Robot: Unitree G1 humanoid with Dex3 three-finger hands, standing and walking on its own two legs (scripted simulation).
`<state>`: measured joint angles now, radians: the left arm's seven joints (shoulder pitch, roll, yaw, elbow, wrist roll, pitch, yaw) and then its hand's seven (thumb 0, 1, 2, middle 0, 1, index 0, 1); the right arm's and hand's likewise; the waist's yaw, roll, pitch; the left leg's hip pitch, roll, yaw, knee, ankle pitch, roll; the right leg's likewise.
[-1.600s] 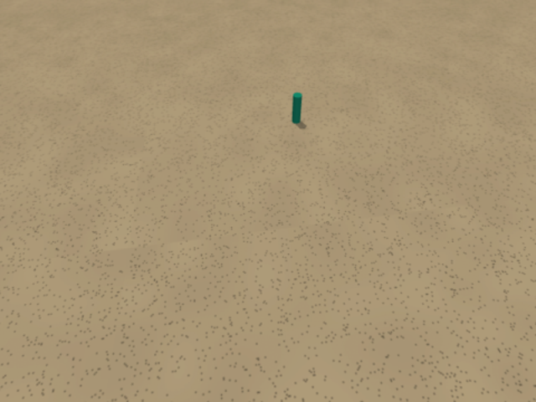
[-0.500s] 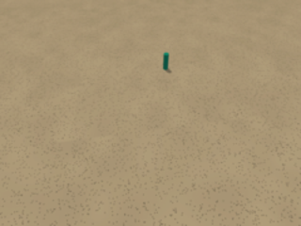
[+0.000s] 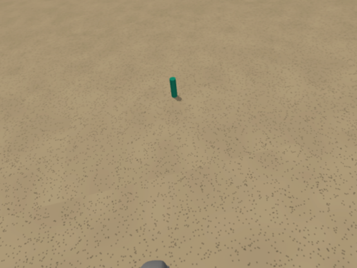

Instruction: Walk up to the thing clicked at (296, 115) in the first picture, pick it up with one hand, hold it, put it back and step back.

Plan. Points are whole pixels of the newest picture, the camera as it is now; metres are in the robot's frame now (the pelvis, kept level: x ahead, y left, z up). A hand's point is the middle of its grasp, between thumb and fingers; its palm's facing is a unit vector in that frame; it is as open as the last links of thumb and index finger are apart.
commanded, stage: walk up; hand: left
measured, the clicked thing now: (173, 87) +1.60 +0.18 -0.68
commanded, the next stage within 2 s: none
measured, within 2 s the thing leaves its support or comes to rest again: neither
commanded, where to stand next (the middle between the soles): +1.27 -0.02 m, yaw -4 degrees
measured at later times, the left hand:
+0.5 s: hand (103, 191) +0.36 +0.29 -0.14, palm faces -0.14 -0.93 -0.35, open 7.4 cm
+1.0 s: hand (131, 138) +0.56 +0.23 -0.12, palm faces -0.05 -0.92 -0.39, open 7.4 cm
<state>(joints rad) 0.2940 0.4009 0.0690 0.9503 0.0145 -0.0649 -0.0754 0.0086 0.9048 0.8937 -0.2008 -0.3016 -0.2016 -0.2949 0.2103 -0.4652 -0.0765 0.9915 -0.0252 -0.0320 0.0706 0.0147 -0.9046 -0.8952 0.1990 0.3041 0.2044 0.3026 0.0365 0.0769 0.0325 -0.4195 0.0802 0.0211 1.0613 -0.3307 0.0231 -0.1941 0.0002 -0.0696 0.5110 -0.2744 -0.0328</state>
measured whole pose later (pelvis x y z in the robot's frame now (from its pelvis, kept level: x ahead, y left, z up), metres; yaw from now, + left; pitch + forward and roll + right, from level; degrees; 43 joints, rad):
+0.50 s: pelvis +0.26 +0.02 +0.00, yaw -5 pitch -2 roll +2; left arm 0.27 0.45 0.05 0.90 0.00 -0.06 -0.07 0.01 0.91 0.89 -0.20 -0.30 -0.20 -0.29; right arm 0.26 -0.39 -0.05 0.84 -0.01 -0.09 0.07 0.01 -0.90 -0.89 0.20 0.31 0.21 0.30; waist -0.01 -0.06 0.07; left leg -0.20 0.05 0.14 0.47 -0.23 0.02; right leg -0.49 -0.09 0.01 0.94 -0.33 -0.01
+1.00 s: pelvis +0.51 -0.04 +0.01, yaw -3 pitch -2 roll -1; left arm 0.33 0.39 0.05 0.89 0.01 -0.10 -0.05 0.01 0.90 0.89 -0.20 -0.30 -0.21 -0.30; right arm 0.23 -0.43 -0.06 0.90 -0.02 -0.03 0.09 0.01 -0.90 -0.90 0.20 0.30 0.21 0.30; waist 0.03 0.06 0.07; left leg -0.53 0.08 -0.01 0.75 -0.18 0.00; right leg -0.10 -0.02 -0.12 0.42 -0.29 -0.02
